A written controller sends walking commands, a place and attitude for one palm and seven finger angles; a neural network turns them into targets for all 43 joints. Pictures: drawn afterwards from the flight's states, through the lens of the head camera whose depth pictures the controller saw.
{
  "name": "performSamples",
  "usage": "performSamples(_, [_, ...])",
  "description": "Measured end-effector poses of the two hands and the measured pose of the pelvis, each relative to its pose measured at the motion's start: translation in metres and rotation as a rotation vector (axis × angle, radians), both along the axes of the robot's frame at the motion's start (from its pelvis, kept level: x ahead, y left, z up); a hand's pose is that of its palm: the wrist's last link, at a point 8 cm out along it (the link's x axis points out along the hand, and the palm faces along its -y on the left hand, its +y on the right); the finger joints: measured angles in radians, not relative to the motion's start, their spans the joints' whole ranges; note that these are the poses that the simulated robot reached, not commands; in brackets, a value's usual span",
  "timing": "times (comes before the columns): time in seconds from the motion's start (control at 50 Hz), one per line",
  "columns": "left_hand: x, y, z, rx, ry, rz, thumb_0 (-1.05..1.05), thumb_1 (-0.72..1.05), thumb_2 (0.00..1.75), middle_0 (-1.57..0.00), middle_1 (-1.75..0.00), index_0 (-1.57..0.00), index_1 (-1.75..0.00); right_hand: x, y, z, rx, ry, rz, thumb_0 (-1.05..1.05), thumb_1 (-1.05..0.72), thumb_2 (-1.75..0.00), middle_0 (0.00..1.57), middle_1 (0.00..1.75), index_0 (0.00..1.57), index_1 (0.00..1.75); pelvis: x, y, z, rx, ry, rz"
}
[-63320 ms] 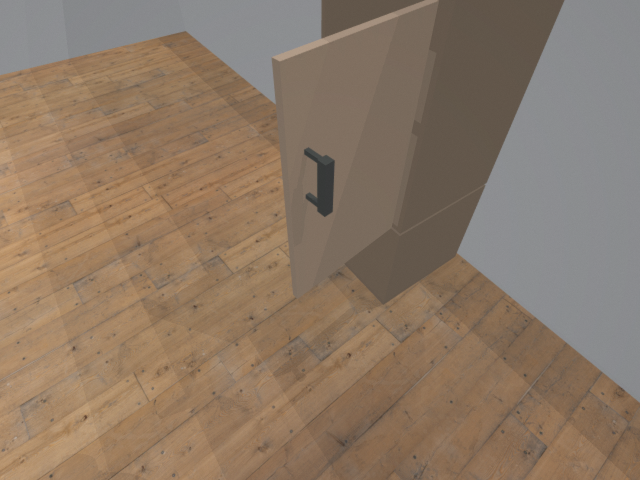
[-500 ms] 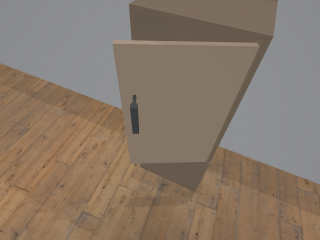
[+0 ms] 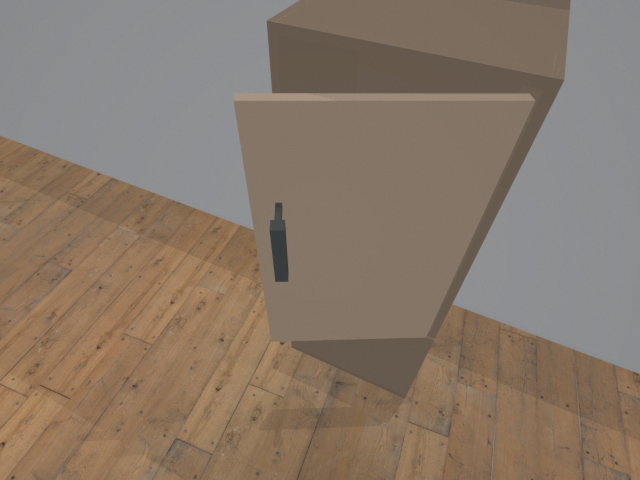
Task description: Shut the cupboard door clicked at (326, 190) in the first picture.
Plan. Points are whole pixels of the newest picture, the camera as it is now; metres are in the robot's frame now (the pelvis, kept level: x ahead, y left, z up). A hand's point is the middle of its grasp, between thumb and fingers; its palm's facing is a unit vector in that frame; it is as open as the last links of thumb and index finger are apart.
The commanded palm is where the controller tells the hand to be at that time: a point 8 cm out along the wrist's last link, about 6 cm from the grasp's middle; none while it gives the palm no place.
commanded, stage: look again from close up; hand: left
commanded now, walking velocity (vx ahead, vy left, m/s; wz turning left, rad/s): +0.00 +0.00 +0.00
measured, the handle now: (280, 242) +0.44 +0.10 +0.03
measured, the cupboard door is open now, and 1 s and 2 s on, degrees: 27 27 27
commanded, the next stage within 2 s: shuffle to correct the standing spot in 0.02 s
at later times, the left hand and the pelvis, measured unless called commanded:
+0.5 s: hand out of the picture -0.02 +0.15 -0.18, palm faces +0.05 -0.98 -0.19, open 7.4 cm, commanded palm none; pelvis +0.00 -0.02 +0.00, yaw +3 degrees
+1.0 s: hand out of the picture +0.00 +0.09 -0.18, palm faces +0.09 -0.98 -0.15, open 7.4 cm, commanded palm none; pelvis -0.01 -0.09 +0.00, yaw +3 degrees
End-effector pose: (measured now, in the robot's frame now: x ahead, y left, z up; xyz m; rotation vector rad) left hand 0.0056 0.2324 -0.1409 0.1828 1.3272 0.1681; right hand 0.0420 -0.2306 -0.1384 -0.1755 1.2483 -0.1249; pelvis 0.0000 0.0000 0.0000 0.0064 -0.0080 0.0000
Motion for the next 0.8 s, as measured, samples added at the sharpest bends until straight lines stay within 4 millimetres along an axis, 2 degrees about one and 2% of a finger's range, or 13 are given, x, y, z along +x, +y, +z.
performSamples(0.16, [0.012,0.003,-0.002,-0.007,-0.011,-0.012,0.0,0.91,0.9,-0.2,-0.29,-0.19,-0.3,0.009,-0.007,0.006,-0.027,0.001,0.008,0.01,-0.91,-0.9,0.2,0.3,0.2,0.3,0.003,-0.001,0.002,-0.001,-0.002,-0.001])
performSamples(0.28, [0.008,-0.001,-0.005,-0.021,0.013,-0.005,0.0,0.91,0.9,-0.2,-0.29,-0.19,-0.3,0.004,-0.006,0.007,-0.033,0.03,0.005,0.01,-0.91,-0.9,0.2,0.3,0.2,0.3,0.003,-0.002,0.002,-0.001,0.002,0.012])
performSamples(0.42, [-0.016,-0.017,-0.009,-0.041,0.074,0.027,0.0,0.91,0.9,-0.2,-0.29,-0.19,-0.3,-0.011,-0.008,0.002,-0.025,0.09,-0.004,0.01,-0.91,-0.9,0.2,0.3,0.2,0.3,0.001,-0.012,0.0,0.001,0.016,0.035])
performSamples(0.58, [-0.054,-0.046,-0.008,-0.052,0.141,0.083,0.0,0.91,0.9,-0.2,-0.29,-0.19,-0.3,-0.025,-0.029,-0.003,-0.023,0.136,-0.01,0.01,-0.9,-0.9,0.2,0.3,0.2,0.3,-0.004,-0.034,-0.002,-0.014,0.026,0.051])
performSamples(0.7, [-0.074,-0.069,-0.018,-0.092,0.179,0.119,0.0,0.91,0.9,-0.2,-0.29,-0.19,-0.3,-0.023,-0.045,-0.004,-0.058,0.143,-0.005,0.01,-0.91,-0.9,0.2,0.3,0.2,0.3,-0.002,-0.047,-0.009,-0.038,0.021,0.071])
performSamples(0.8, [-0.074,-0.084,-0.031,-0.137,0.189,0.136,0.0,0.91,0.9,-0.2,-0.29,-0.19,-0.3,-0.013,-0.047,-0.001,-0.081,0.12,0.003,0.01,-0.91,-0.9,0.2,0.3,0.2,0.3,0.001,-0.052,-0.012,-0.022,0.012,0.059])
